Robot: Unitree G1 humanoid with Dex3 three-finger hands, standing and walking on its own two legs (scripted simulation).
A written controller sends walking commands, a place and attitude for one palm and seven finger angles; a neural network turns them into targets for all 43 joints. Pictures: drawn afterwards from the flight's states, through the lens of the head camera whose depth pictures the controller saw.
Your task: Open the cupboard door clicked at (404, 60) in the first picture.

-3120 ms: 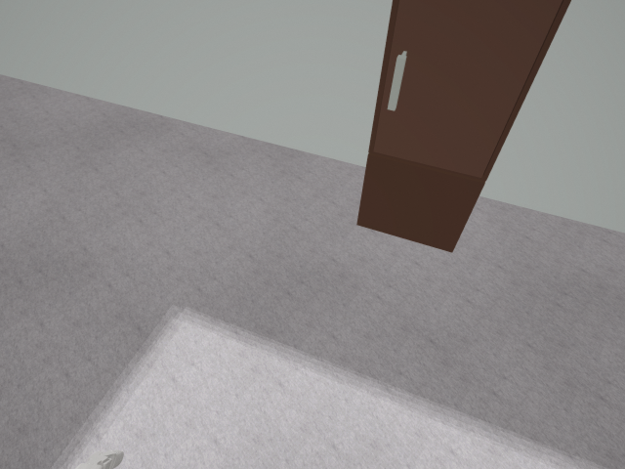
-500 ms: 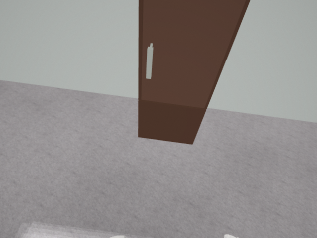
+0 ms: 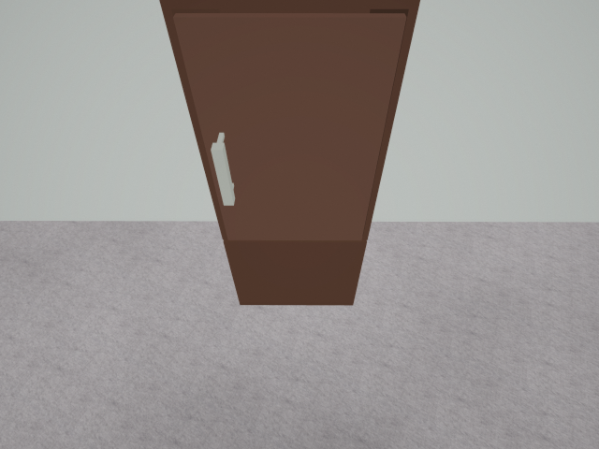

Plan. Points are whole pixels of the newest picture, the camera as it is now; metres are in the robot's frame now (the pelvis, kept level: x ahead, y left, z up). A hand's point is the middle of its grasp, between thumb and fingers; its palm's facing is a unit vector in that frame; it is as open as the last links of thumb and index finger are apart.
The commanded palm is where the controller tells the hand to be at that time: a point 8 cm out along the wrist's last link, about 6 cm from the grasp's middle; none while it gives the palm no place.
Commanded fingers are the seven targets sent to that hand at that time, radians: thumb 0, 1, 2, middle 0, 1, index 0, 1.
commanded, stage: take the last steps up to it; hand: left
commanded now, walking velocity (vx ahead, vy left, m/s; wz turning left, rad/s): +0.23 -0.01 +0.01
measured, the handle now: (225, 169) +0.68 +0.19 -0.05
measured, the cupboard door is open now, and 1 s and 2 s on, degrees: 0 0 0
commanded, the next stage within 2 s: come to a stop and stand still in 0.16 s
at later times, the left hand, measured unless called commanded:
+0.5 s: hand (182, 447) +0.16 +0.19 -0.18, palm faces +0.04 -0.99 -0.16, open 7.4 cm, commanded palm none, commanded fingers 0.00 0.90 0.90 -0.20 -0.30 -0.20 -0.30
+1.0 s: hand (206, 436) +0.17 +0.15 -0.15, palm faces +0.09 -0.96 -0.26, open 7.4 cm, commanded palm none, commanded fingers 0.00 0.90 0.90 -0.20 -0.30 -0.20 -0.30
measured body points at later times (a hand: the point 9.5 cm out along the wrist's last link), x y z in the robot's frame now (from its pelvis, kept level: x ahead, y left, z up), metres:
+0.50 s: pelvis +0.14 +0.02 +0.01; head +0.17 +0.04 +0.46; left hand +0.16 +0.25 -0.16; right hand +0.19 -0.21 -0.14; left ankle +0.17 +0.12 -0.73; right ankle +0.14 -0.12 -0.68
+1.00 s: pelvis +0.12 -0.04 +0.01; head +0.13 -0.06 +0.46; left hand +0.17 +0.20 -0.13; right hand +0.16 -0.28 -0.16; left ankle +0.07 +0.12 -0.67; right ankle +0.18 -0.14 -0.73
